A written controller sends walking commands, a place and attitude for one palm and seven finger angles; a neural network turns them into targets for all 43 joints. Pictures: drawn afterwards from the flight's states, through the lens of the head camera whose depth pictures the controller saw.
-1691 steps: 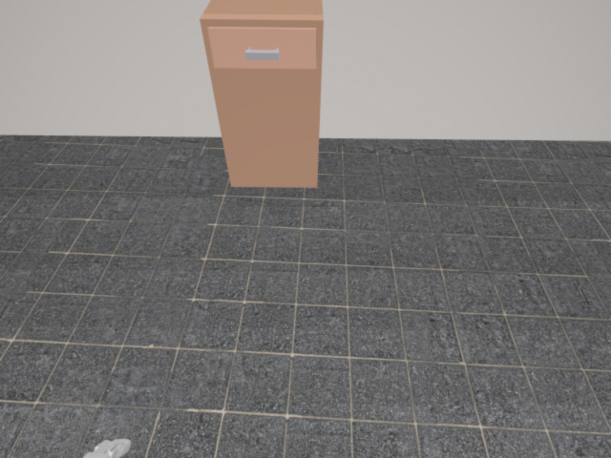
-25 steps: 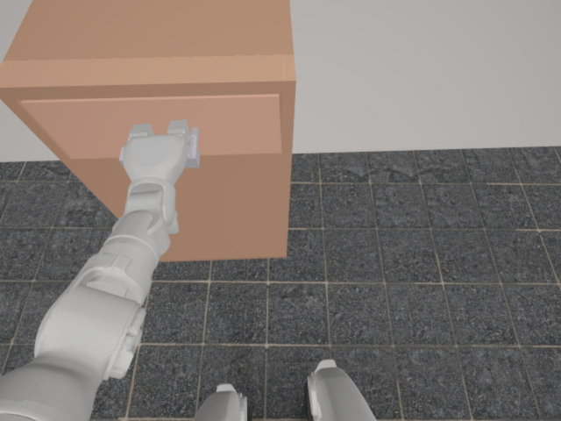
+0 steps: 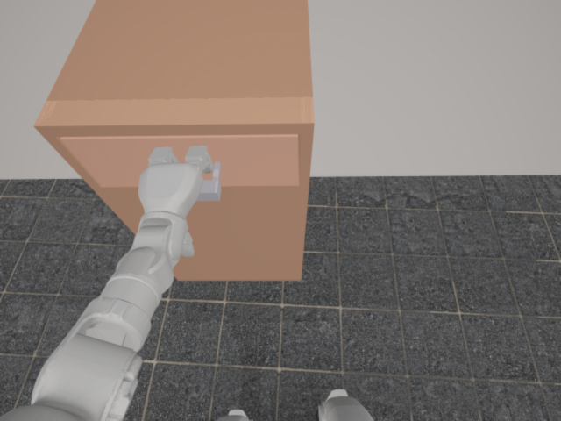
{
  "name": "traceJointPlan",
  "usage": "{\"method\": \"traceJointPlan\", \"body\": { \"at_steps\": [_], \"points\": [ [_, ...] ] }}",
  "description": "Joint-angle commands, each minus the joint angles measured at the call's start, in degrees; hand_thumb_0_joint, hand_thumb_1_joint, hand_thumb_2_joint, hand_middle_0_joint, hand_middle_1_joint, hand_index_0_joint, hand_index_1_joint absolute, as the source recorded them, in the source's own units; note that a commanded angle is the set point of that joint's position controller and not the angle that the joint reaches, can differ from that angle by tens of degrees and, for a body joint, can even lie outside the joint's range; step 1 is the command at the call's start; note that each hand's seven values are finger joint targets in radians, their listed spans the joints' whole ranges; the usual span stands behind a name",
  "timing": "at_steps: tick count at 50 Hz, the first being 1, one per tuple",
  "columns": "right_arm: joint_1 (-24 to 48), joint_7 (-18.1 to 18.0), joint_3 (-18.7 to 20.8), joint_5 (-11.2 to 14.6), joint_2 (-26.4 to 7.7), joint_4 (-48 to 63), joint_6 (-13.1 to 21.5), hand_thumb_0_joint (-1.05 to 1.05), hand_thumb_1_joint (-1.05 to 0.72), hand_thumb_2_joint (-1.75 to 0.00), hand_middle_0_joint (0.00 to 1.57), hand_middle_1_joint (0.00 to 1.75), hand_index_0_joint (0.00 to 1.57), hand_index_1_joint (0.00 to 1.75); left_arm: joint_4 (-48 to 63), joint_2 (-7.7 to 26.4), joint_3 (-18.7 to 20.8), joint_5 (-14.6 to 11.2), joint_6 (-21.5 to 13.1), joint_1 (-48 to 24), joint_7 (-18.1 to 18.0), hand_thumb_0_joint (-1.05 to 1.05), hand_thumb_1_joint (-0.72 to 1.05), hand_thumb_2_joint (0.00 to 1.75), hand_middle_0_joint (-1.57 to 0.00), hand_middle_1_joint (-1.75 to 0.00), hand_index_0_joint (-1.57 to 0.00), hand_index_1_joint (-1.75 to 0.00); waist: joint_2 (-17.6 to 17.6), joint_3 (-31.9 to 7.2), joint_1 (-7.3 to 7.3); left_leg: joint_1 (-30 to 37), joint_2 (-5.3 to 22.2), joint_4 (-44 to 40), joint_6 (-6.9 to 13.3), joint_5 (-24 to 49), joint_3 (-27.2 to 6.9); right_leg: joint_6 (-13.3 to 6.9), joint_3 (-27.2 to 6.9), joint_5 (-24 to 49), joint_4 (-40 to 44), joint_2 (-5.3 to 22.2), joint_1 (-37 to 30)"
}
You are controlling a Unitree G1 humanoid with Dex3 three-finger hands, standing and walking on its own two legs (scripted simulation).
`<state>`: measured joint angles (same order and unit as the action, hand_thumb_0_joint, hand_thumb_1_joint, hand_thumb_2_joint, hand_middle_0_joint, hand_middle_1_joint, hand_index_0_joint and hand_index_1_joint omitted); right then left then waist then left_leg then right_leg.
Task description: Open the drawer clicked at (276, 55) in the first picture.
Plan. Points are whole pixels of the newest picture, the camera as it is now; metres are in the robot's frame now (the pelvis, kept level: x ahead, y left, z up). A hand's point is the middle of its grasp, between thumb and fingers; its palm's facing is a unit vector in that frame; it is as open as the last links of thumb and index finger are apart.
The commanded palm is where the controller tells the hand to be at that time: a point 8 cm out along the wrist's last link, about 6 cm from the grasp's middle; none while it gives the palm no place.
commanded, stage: lift the hand off the handle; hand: left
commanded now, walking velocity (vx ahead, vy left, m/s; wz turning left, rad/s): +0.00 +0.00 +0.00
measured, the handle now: (186, 179) +0.51 +0.16 -0.04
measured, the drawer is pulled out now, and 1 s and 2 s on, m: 0.00 0.00 0.00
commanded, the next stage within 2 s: draw the hand back to the body in 1.54 s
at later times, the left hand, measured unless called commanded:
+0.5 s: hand (173, 190) +0.44 +0.15 +0.04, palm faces +0.03 +0.00 -1.00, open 13.8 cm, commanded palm +0.41 +0.15 +0.09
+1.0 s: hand (172, 172) +0.44 +0.14 +0.07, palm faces +0.03 +0.00 -1.00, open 13.8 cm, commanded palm +0.41 +0.15 +0.13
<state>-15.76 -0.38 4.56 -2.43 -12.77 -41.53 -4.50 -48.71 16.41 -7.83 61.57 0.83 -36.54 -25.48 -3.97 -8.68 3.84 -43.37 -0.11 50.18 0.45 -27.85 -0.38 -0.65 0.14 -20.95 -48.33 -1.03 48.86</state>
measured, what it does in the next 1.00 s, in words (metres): stands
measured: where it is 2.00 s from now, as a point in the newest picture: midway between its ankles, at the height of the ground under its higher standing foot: outside the picture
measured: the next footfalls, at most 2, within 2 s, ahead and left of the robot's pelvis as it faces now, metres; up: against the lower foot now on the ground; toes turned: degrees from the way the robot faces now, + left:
none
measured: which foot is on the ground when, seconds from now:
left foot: down 0.00-1.00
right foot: down 0.00-1.00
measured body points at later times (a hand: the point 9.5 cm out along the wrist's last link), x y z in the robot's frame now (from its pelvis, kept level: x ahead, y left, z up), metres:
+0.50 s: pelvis -0.01 +0.00 +0.02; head +0.07 -0.02 +0.46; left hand +0.43 +0.15 +0.09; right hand +0.07 -0.27 -0.12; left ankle -0.06 +0.11 -0.69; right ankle +0.01 -0.11 -0.69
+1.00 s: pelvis -0.02 +0.00 +0.03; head +0.05 -0.03 +0.47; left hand +0.44 +0.14 +0.13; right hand +0.04 -0.26 -0.12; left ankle -0.06 +0.11 -0.69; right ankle +0.01 -0.11 -0.69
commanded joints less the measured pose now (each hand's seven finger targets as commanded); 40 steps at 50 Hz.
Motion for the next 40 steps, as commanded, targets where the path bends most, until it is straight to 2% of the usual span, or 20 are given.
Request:
{"method": "traceJointPlan", "body": {
  "at_steps": [1, 3, 4, 5, 8, 9, 13, 15, 17, 18, 20, 23, 26, 27, 30, 31, 33, 34, 38, 40],
  "points": [
    [-6.0, -0.5, 2.1, 0.5, -7.6, 3.1, 0.0, 0.0, -0.9, -0.9, 0.2, 0.3, 0.2, 0.3, 10.7, 8.4, 2.6, 2.3, 1.1, -22.3, -3.3, 0.0, -0.5, 0.3, -0.3, -1.2, -0.3, -1.2, 2.7, -26.2, 1.48, 15.1, -0.9, -3.7, 0.5, 38.3, 0.4, -1.4, 1.6, 31.3, 3.5, -1.4, -21.1],
    [-5.2, 0.1, 2.0, 1.0, -7.7, 3.4, -0.7, 0.0, -0.9, -0.9, 0.2, 0.3, 0.2, 0.3, 7.3, 6.1, 0.6, 2.7, 3.5, -21.2, -3.2, 0.0, -0.5, 0.3, -0.3, -1.2, -0.3, -1.2, 4.0, -22.6, 1.57, 14.0, -1.1, -5.3, 0.4, 34.6, 0.9, -1.5, 1.9, 29.2, 5.1, -1.6, -21.0],
    [-4.7, 0.3, 1.9, 1.2, -7.8, 3.7, -1.2, 0.0, -0.9, -0.9, 0.2, 0.3, 0.2, 0.3, 5.9, 5.6, 0.0, 2.4, 4.6, -21.5, -2.6, 0.0, -0.5, 0.3, -0.3, -1.2, -0.3, -1.2, 3.3, -21.8, 1.32, 13.6, -1.4, -6.0, 0.4, 34.3, 1.1, -1.8, 1.8, 29.0, 5.6, -1.7, -21.8],
    [-4.2, 0.3, 1.9, 1.3, -7.8, 3.7, -1.3, 0.0, -0.9, -0.9, 0.2, 0.3, 0.2, 0.3, 4.1, 5.8, 0.0, 2.4, 5.6, -20.8, -2.2, 0.0, -0.5, 0.3, -0.3, -1.2, -0.3, -1.2, 4.7, -20.7, 1.0, 12.9, -1.4, -6.7, 0.5, 33.4, 1.5, -1.6, 1.8, 29.1, 5.9, -1.6, -22.6],
    [-2.6, -0.1, 1.6, 1.7, -7.8, 5.2, -2.3, 0.0, -0.9, -0.9, 0.2, 0.3, 0.2, 0.3, 4.4, 6.1, -0.7, 1.1, 7.1, -22.6, 0.3, 0.0, -0.5, 0.3, -0.3, -1.2, -0.3, -1.2, 5.8, -21.8, 1.19, 12.8, -2.0, -8.2, 0.9, 29.6, 2.4, -1.3, 1.0, 29.7, 7.6, -1.4, -26.7],
    [-2.3, -0.5, 1.5, 1.7, -7.9, 5.6, -2.4, 0.0, -0.9, -0.9, 0.2, 0.3, 0.2, 0.3, 5.2, 7.8, 0.3, 0.7, 6.6, -24.2, 1.1, 0.0, -0.5, 0.3, -0.3, -1.2, -0.3, -1.2, 6.0, -22.1, 1.28, 12.6, -2.2, -8.6, 1.1, 29.1, 2.1, -1.3, 0.7, 29.8, 7.7, -1.3, -28.0],
    [-1.6, -1.7, 1.3, 1.5, -7.2, 7.1, -1.9, 0.0, -0.9, -0.9, 0.2, 0.3, 0.2, 0.3, 10.2, 9.1, 1.4, 0.6, 2.5, -24.0, 2.8, 0.0, -0.5, 0.3, -0.3, -1.2, -0.3, -1.2, 5.0, -24.4, 0.26, 15.1, -2.2, -9.2, 1.4, 30.1, 2.4, -1.2, 0.1, 31.0, 8.1, -0.9, -30.3],
    [-1.7, -2.1, 1.2, 1.5, -7.1, 6.8, -1.5, 0.0, -0.9, -0.9, 0.2, 0.3, 0.2, 0.3, 11.0, 10.3, 2.1, 1.1, 0.3, -25.2, 2.5, 0.0, -0.5, 0.3, -0.3, -1.2, -0.3, -1.2, 5.3, -22.2, 0.7, 14.8, -2.2, -9.5, 1.4, 28.7, 1.9, -1.3, 0.2, 29.2, 8.3, -0.9, -28.6],
    [-1.7, -2.1, 1.1, 1.5, -7.0, 6.6, -1.0, 0.0, -0.9, -0.9, 0.2, 0.3, 0.2, 0.3, 10.7, 11.6, 3.6, 1.8, -0.9, -24.3, 1.4, 0.0, -0.5, 0.3, -0.3, -1.2, -0.3, -1.2, 4.2, -21.3, -0.02, 14.3, -2.1, -9.7, 1.1, 27.6, 2.0, -1.4, 0.0, 27.3, 8.4, -0.8, -27.8],
    [-1.4, -2.1, 1.0, 1.4, -7.0, 6.3, -0.7, 0.0, -0.9, -0.9, 0.2, 0.3, 0.2, 0.3, 10.3, 11.8, 3.5, 2.4, -1.1, -25.1, 0.6, 0.0, -0.5, 0.3, -0.3, -1.2, -0.3, -1.2, 4.3, -20.4, 0.02, 13.9, -2.1, -9.8, 1.0, 27.0, 2.0, -1.5, 0.1, 26.3, 8.4, -0.8, -26.8],
    [-1.8, -1.7, 1.2, 1.4, -6.8, 6.2, -0.4, 0.0, -0.9, -0.9, 0.2, 0.3, 0.2, 0.3, 11.1, 11.2, 3.1, 3.0, -0.8, -27.3, -0.8, 0.0, -0.5, 0.3, -0.3, -1.2, -0.3, -1.2, 1.3, -21.7, 0.11, 15.3, -2.0, -9.7, 0.7, 28.0, 2.0, -1.8, 0.4, 25.6, 8.1, -1.0, -25.8],
    [-1.9, -1.2, 1.4, 1.6, -7.0, 5.3, 0.0, 0.0, -0.9, -0.9, 0.2, 0.3, 0.2, 0.3, 8.0, 8.5, 0.5, 2.6, 1.4, -29.0, -1.6, 0.0, -0.5, 0.3, -0.3, -1.2, -0.3, -1.2, 1.9, -20.7, 1.2, 15.7, -1.9, -10.4, 0.6, 25.9, 2.1, -1.7, 0.8, 23.0, 9.1, -1.3, -24.5],
    [-2.0, -1.2, 1.5, 2.0, -7.5, 5.2, -0.1, 0.0, -0.9, -0.9, 0.2, 0.3, 0.2, 0.3, 7.2, 9.2, 0.8, 1.3, 3.2, -29.8, -0.4, 0.0, -0.5, 0.3, -0.3, -1.2, -0.3, -1.2, 3.2, -22.9, 1.04, 17.0, -1.9, -11.3, 0.7, 25.9, 1.9, -1.5, 0.7, 23.2, 9.9, -1.4, -26.7],
    [-1.7, -1.3, 1.4, 2.0, -7.4, 5.3, -0.1, 0.0, -0.9, -0.9, 0.2, 0.3, 0.2, 0.3, 7.2, 7.0, -1.3, 0.6, 3.6, -30.4, 0.4, 0.0, -0.5, 0.3, -0.3, -1.2, -0.3, -1.2, 3.6, -22.5, 1.46, 17.1, -2.1, -11.7, 0.8, 25.5, 2.2, -1.4, 0.7, 23.3, 10.6, -1.3, -27.2],
    [-1.7, -1.9, 1.2, 2.2, -8.0, 5.2, -0.3, 0.0, -0.9, -0.9, 0.2, 0.3, 0.2, 0.3, 6.2, 10.0, 0.8, -0.6, 3.3, -30.0, 2.6, 0.0, -0.5, 0.3, -0.3, -1.2, -0.3, -1.2, 5.4, -21.6, 1.08, 16.8, -2.0, -13.0, 1.2, 24.1, 1.9, -1.3, 0.4, 22.7, 11.5, -1.1, -28.9],
    [-1.7, -2.1, 1.1, 2.4, -8.0, 5.4, -0.2, 0.0, -0.9, -0.9, 0.2, 0.3, 0.2, 0.3, 6.3, 9.6, 0.2, -0.5, 2.9, -30.1, 3.3, 0.0, -0.5, 0.3, -0.3, -1.2, -0.3, -1.2, 6.0, -21.5, 1.0, 16.6, -2.1, -13.4, 1.2, 23.8, 1.9, -1.2, 0.4, 22.3, 11.7, -1.1, -29.1],
    [-1.5, -2.3, 1.1, 2.3, -7.9, 5.5, 0.1, 0.0, -0.9, -0.9, 0.2, 0.3, 0.2, 0.3, 7.0, 8.6, -0.6, -0.3, 1.7, -30.2, 3.9, 0.0, -0.5, 0.3, -0.3, -1.2, -0.3, -1.2, 5.6, -20.0, 0.92, 17.0, -1.9, -14.1, 1.2, 23.1, 1.9, -1.3, 0.3, 21.1, 12.5, -1.0, -28.5],
    [-1.4, -2.4, 1.1, 2.3, -7.9, 5.7, 0.3, 0.0, -0.9, -0.9, 0.2, 0.3, 0.2, 0.3, 7.6, 10.2, 0.7, -0.2, 1.0, -30.3, 4.1, 0.0, -0.5, 0.3, -0.3, -1.2, -0.3, -1.2, 4.9, -19.9, 0.48, 17.0, -2.1, -14.2, 1.2, 23.3, 1.9, -1.5, 0.3, 21.1, 12.6, -1.0, -28.9],
    [-1.6, -2.3, 0.6, 2.4, -7.8, 5.6, 0.6, 0.0, -0.9, -0.9, 0.2, 0.3, 0.2, 0.3, 6.3, 11.2, 1.7, 0.7, 0.0, -29.6, 3.1, 0.0, -0.5, 0.3, -0.3, -1.2, -0.3, -1.2, 5.2, -17.4, -0.26, 16.0, -2.0, -15.5, 1.0, 21.9, 2.0, -1.5, 0.3, 19.1, 13.0, -1.0, -28.2],
    [-1.5, -2.1, 0.6, 2.4, -7.9, 5.6, 0.8, 0.0, -0.9, -0.9, 0.2, 0.3, 0.2, 0.3, 6.6, 13.8, 3.8, 1.1, 0.1, -30.7, 2.1, 0.0, -0.5, 0.3, -0.3, -1.2, -0.3, -1.2, 4.0, -17.9, -0.73, 16.2, -1.8, -15.7, 0.9, 22.1, 2.2, -1.7, 0.2, 18.9, 12.8, -1.1, -28.3]
  ]
}}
